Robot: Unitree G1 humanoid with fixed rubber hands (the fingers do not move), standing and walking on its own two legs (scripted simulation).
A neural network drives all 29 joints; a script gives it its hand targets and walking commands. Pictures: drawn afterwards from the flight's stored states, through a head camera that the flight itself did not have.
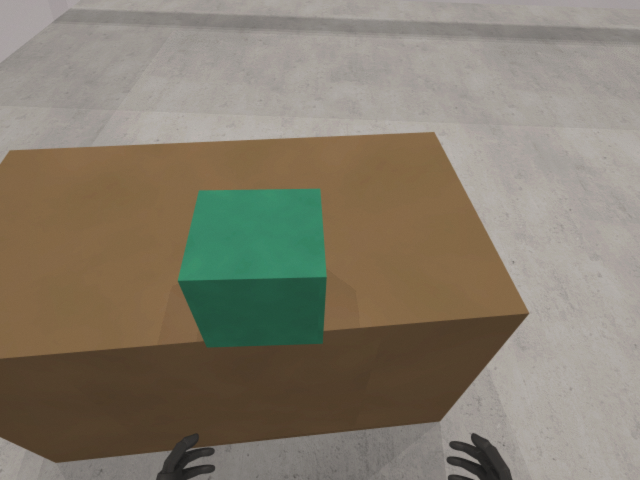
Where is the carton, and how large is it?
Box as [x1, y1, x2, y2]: [178, 189, 326, 347]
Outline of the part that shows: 319,189 199,190 178,277 178,282 207,347 322,343 326,275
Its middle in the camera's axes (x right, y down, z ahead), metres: -0.09 +0.04 +0.64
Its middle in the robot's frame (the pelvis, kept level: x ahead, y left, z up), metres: +0.44 +0.14 -0.04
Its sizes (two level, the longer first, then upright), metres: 0.193 0.175 0.191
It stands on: a pedestal, 0.63 m high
